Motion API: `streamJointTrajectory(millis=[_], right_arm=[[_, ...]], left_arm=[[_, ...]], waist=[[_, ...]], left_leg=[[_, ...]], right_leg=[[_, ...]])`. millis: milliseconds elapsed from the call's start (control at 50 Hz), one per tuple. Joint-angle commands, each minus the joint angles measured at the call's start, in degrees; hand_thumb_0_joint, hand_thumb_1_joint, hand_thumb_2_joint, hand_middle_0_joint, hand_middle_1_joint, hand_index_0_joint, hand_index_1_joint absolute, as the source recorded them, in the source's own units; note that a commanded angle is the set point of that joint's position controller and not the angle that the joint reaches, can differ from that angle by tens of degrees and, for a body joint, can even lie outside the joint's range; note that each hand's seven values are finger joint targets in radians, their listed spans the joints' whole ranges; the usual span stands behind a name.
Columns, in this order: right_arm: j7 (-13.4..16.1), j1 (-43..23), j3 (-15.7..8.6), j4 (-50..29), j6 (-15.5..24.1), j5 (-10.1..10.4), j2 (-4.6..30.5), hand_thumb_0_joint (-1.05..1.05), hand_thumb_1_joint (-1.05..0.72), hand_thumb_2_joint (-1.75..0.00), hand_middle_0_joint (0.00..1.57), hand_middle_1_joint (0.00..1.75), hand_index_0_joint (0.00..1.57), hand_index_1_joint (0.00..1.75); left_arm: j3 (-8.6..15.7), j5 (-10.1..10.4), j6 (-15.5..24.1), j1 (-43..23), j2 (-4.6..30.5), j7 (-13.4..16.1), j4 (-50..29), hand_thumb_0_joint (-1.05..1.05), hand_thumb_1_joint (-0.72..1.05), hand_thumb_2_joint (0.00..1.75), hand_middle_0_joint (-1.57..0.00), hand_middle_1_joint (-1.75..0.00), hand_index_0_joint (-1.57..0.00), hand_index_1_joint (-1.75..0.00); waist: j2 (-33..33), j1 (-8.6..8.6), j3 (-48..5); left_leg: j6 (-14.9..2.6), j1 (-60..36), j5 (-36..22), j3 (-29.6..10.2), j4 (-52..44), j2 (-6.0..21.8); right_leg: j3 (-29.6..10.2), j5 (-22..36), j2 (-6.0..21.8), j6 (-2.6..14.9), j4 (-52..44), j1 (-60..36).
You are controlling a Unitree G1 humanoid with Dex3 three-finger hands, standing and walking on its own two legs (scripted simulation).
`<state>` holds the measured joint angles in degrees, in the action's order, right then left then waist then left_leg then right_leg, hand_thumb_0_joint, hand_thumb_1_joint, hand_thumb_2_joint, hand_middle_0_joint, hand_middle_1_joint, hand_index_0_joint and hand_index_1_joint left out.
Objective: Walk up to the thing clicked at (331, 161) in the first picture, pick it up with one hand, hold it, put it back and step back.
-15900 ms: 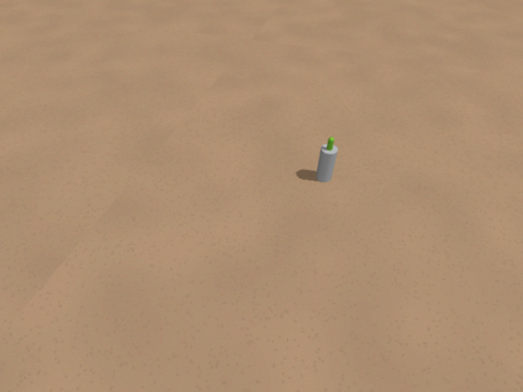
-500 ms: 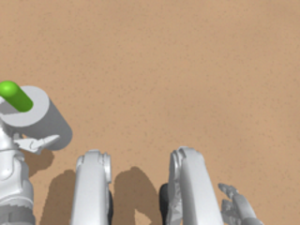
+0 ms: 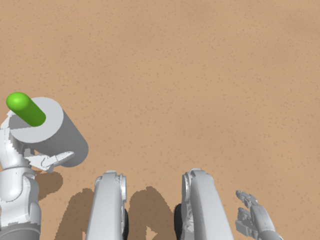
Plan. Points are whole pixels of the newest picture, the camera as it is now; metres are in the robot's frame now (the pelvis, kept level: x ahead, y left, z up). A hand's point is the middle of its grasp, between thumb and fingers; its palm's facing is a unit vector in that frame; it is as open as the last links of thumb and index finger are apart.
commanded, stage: lift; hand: left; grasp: from the side
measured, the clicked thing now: (51, 132) +0.37 +0.23 +0.02
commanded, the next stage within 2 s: hold in 1.68 s
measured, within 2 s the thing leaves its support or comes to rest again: neither
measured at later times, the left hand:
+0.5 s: hand (2, 96) +0.36 +0.22 +0.17, palm faces +0.27 -0.96 -0.04, open 11.9 cm
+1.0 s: hand out of the picture +0.37 +0.20 +0.25, palm faces +0.25 -0.97 -0.06, open 11.9 cm
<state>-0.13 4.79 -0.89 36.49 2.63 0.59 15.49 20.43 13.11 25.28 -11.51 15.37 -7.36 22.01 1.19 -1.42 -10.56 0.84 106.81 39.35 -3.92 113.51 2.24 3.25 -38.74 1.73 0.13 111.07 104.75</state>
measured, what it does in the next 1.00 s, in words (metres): rises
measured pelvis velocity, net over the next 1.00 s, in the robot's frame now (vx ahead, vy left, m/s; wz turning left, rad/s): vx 0.06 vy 0.00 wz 0.05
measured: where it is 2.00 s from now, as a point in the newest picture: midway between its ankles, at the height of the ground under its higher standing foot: outside the picture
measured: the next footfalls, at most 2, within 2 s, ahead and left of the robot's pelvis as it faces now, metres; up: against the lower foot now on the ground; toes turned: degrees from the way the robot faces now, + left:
none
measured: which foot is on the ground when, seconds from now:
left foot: down 0.00-1.00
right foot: down 0.00-1.00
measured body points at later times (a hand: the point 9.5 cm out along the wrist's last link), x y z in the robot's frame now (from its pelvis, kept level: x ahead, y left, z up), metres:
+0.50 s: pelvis +0.04 +0.00 +0.15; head +0.14 +0.03 +0.58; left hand +0.34 +0.27 +0.18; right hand +0.20 -0.24 +0.04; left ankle +0.07 +0.13 -0.43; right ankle +0.08 -0.12 -0.43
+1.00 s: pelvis +0.06 +0.00 +0.22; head +0.13 +0.02 +0.66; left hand +0.35 +0.25 +0.25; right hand +0.20 -0.23 +0.11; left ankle +0.07 +0.13 -0.43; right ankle +0.08 -0.12 -0.43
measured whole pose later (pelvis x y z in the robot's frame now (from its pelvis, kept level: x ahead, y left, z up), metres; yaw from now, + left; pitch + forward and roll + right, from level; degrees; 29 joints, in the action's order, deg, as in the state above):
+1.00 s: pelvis +0.06 +0.00 +0.22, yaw +3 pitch +15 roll -2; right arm 2.3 13.0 0.9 36.6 2.9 0.0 11.9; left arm 8.3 8.0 18.5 -1.0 10.9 3.4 15.6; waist 1.4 -1.6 -6.2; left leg 0.8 51.3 30.2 -1.8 66.7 2.5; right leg 3.5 -29.4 1.1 -0.3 64.1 49.3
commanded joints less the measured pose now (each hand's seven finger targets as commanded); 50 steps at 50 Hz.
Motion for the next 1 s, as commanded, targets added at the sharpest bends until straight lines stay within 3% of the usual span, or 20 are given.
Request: streamJointTrajectory(millis=[0, 20, 100, 140, 180, 220, 240, 280, 340, 380, 420, 440, 480, 640, 720, 760, 820, 840, 880, 980], right_arm=[[1.35, 4.03, -4.07, -6.44, 1.61, 0.83, 9.24, 0.00, -0.91, -0.90, 0.20, 0.30, 0.20, 0.30], [1.45, 3.98, -4.10, -6.69, 1.65, 0.87, 8.93, 0.00, -0.91, -0.90, 0.20, 0.30, 0.20, 0.30], [1.95, 4.64, -3.75, -7.03, 1.87, 1.12, 8.16, 0.00, -0.91, -0.90, 0.20, 0.30, 0.20, 0.30], [2.34, 5.04, -3.71, -7.06, 2.11, 1.22, 7.72, 0.00, -0.91, -0.90, 0.20, 0.30, 0.20, 0.30], [2.62, 5.60, -3.46, -6.64, 2.23, 1.11, 7.13, 0.00, -0.91, -0.90, 0.20, 0.30, 0.20, 0.30], [3.04, 6.12, -3.47, -7.21, 2.39, 1.19, 7.08, 0.00, -0.91, -0.90, 0.20, 0.30, 0.20, 0.30], [3.08, 5.81, -3.12, -7.18, 2.40, 1.33, 6.66, 0.00, -0.91, -0.90, 0.20, 0.30, 0.20, 0.30], [3.49, 5.92, -3.06, -7.23, 2.46, 1.12, 6.51, 0.00, -0.91, -0.90, 0.20, 0.30, 0.20, 0.30], [3.67, 5.79, -2.50, -6.83, 2.66, 1.17, 5.80, 0.00, -0.91, -0.90, 0.20, 0.30, 0.20, 0.30], [3.81, 6.35, -2.29, -6.96, 2.73, 1.04, 5.33, 0.00, -0.90, -0.90, 0.20, 0.30, 0.20, 0.30], [3.78, 5.73, -2.05, -7.36, 3.00, 0.98, 5.06, 0.00, -0.90, -0.90, 0.20, 0.30, 0.20, 0.30], [3.82, 6.32, -2.27, -7.22, 3.20, 0.90, 5.25, 0.00, -0.90, -0.90, 0.20, 0.30, 0.20, 0.30], [3.67, 6.49, -1.93, -7.32, 3.20, 0.71, 4.84, 0.00, -0.91, -0.90, 0.20, 0.30, 0.20, 0.30], [2.86, 8.19, -1.88, -7.16, 3.25, 0.12, 4.66, 0.00, -0.91, -0.90, 0.20, 0.30, 0.20, 0.30], [2.93, 7.76, -1.47, -6.83, 3.16, -0.12, 4.27, 0.00, -0.91, -0.90, 0.20, 0.30, 0.20, 0.30], [3.18, 8.50, -1.65, -6.48, 3.20, -0.33, 4.51, 0.00, -0.91, -0.90, 0.20, 0.30, 0.20, 0.30], [3.35, 8.66, -1.56, -6.76, 2.79, -0.55, 4.40, 0.00, -0.91, -0.90, 0.20, 0.30, 0.20, 0.30], [3.27, 8.57, -1.30, -6.50, 2.69, -0.50, 4.20, 0.00, -0.91, -0.90, 0.20, 0.30, 0.20, 0.30], [3.25, 8.70, -1.60, -6.38, 2.65, -0.57, 4.37, 0.00, -0.91, -0.90, 0.20, 0.30, 0.20, 0.30], [2.94, 7.99, -1.34, -6.57, 2.23, -0.67, 3.96, 0.00, -0.91, -0.90, 0.20, 0.30, 0.20, 0.30]], left_arm=[[3.66, 1.93, 4.22, -10.27, 12.46, 2.77, -22.97, 0.00, -0.11, 1.22, -1.20, -1.37, -1.24, -1.37], [4.41, 1.76, 3.66, -8.20, 12.79, 3.61, -23.63, 0.00, -0.09, 1.22, -1.20, -1.37, -1.23, -1.36], [1.14, 1.89, 1.83, -7.84, 9.45, 5.56, -28.35, 0.00, -0.11, 1.20, -1.18, -1.35, -1.22, -1.35], [1.95, 1.46, 0.97, -6.08, 10.33, 6.84, -28.75, 0.00, -0.11, 1.21, -1.17, -1.35, -1.20, -1.34], [-0.66, 0.72, 0.32, -4.92, 8.96, 7.27, -30.20, 0.00, -0.15, 1.20, -1.16, -1.34, -1.19, -1.34], [-0.88, 0.74, -0.32, -3.53, 8.86, 7.75, -32.47, 0.00, -0.14, 1.19, -1.15, -1.32, -1.18, -1.32], [-2.93, 0.42, -1.10, -1.55, 7.05, 7.80, -30.80, 0.00, -0.15, 1.19, -1.15, -1.33, -1.18, -1.32], [-2.00, -0.24, -1.61, -2.91, 8.45, 8.60, -32.37, 0.00, -0.15, 1.20, -1.15, -1.32, -1.18, -1.32], [-2.59, -0.66, -2.72, -1.96, 6.37, 9.44, -26.71, 0.00, -0.16, 1.20, -1.16, -1.33, -1.19, -1.33], [-2.69, -0.70, -2.43, -3.66, 6.60, 9.61, -27.94, 0.00, -0.14, 1.19, -1.16, -1.33, -1.19, -1.33], [-4.65, -1.13, -2.61, -1.96, 4.55, 9.54, -24.68, 0.00, -0.14, 1.20, -1.16, -1.32, -1.18, -1.33], [-3.14, -1.32, -2.23, -5.10, 6.69, 9.70, -27.06, 0.00, -0.12, 1.20, -1.17, -1.33, -1.19, -1.33], [-6.08, -2.09, -2.36, -3.36, 4.25, 9.37, -24.37, 0.00, -0.15, 1.18, -1.17, -1.32, -1.19, -1.32], [-6.54, -2.87, -1.06, -2.97, 4.41, 10.11, -26.88, 0.00, -0.19, 1.15, -1.16, -1.30, -1.18, -1.31], [-6.37, -2.51, -0.54, -3.80, 3.33, 10.79, -23.95, 0.00, -0.18, 1.14, -1.13, -1.28, -1.15, -1.29], [-6.24, -3.03, 0.30, -7.59, 5.09, 11.24, -27.77, 0.00, -0.17, 1.14, -1.13, -1.28, -1.15, -1.29], [-7.59, -3.86, 0.12, -5.74, 4.81, 11.19, -27.28, 0.00, -0.19, 1.12, -1.13, -1.27, -1.15, -1.27], [-8.88, -3.55, -0.43, -2.43, 2.02, 10.88, -21.72, 0.00, -0.19, 1.13, -1.14, -1.28, -1.16, -1.28], [-7.28, -3.27, 0.21, -5.27, 3.78, 11.12, -25.91, 0.00, -0.16, 1.15, -1.14, -1.28, -1.16, -1.29], [-8.63, -3.71, -0.48, -4.62, 2.11, 11.36, -22.12, 0.00, -0.17, 1.14, -1.13, -1.27, -1.14, -1.28]], waist=[[5.75, 0.91, -35.34], [5.27, 1.63, -36.25], [5.77, 0.00, -34.17], [3.68, 0.24, -33.64], [4.47, -0.21, -33.26], [4.57, 0.03, -33.41], [4.34, -0.36, -30.48], [5.29, -0.29, -29.48], [4.03, -0.71, -23.10], [4.26, -0.86, -22.56], [3.31, -1.05, -18.91], [4.30, -0.66, -19.90], [4.40, -1.00, -19.06], [5.96, 0.13, -20.78], [2.90, -0.52, -16.90], [4.23, -0.46, -19.21], [3.51, -0.47, -17.94], [2.01, -0.90, -15.72], [3.74, 0.17, -18.05], [2.92, -0.25, -13.36]], left_leg=[[-1.67, -30.16, -8.67, 0.14, -20.34, -1.78], [-1.77, -31.41, -11.13, 0.52, -20.65, -1.79], [-1.75, -36.49, -12.34, 0.03, -24.48, -1.65], [-1.95, -36.75, -13.54, 0.44, -25.85, -1.59], [-1.89, -40.42, -15.08, 0.38, -27.84, -1.61], [-1.79, -43.59, -16.79, 0.40, -30.22, -1.69], [-1.65, -44.34, -15.19, 0.09, -31.96, -1.71], [-1.52, -46.71, -15.31, 0.09, -34.40, -1.63], [-1.50, -47.45, -13.38, -0.22, -37.89, -1.41], [-1.43, -49.08, -14.08, -0.15, -39.61, -1.49], [-1.49, -49.97, -12.46, -0.26, -42.21, -1.48], [-1.41, -51.32, -13.59, 0.12, -42.78, -1.51], [-1.20, -54.11, -15.51, 0.02, -44.60, -1.44], [-0.43, -64.58, -23.37, -0.23, -50.56, -1.20], [-1.06, -63.37, -21.98, 0.90, -52.46, -1.70], [-1.00, -65.87, -23.79, 1.13, -52.85, -1.63], [-1.08, -67.45, -24.78, 1.59, -54.22, -1.87], [-1.10, -67.06, -24.20, 1.39, -55.13, -1.84], [-0.85, -69.72, -25.50, 1.31, -56.04, -1.70], [-0.74, -70.09, -22.94, 1.33, -59.25, -1.60]], right_leg=[[-1.02, 10.09, -1.99, 1.81, -18.04, -23.53], [-1.06, 12.16, -2.04, 1.68, -18.88, -25.82], [-1.08, 13.53, -2.26, 1.52, -22.97, -28.60], [-1.33, 15.22, -2.27, 1.14, -25.47, -33.34], [-1.50, 16.63, -2.35, 1.16, -27.43, -34.89], [-1.38, 18.44, -2.39, 1.03, -29.98, -38.81], [-1.19, 16.88, -2.44, 1.14, -31.01, -38.41], [-1.25, 17.00, -2.49, 1.18, -33.34, -40.79], [-1.14, 15.52, -2.42, 1.07, -36.29, -41.52], [-1.05, 16.06, -2.46, 1.10, -38.30, -44.31], [-0.88, 15.03, -2.35, 0.98, -40.50, -45.17], [-1.06, 15.90, -2.22, 1.08, -41.41, -46.64], [-0.85, 17.47, -2.23, 1.08, -42.81, -48.27], [0.09, 23.27, -2.41, 1.38, -47.31, -55.48], [-0.30, 23.58, -2.58, 1.04, -50.43, -58.92], [-0.61, 25.45, -2.34, 0.95, -51.22, -60.42], [-0.74, 26.66, -2.37, 0.77, -53.33, -63.17], [-0.42, 26.00, -2.44, 0.81, -53.82, -63.07], [-0.40, 26.90, -2.31, 0.95, -54.15, -64.48], [-0.02, 24.57, -2.57, 0.88, -56.95, -65.51]])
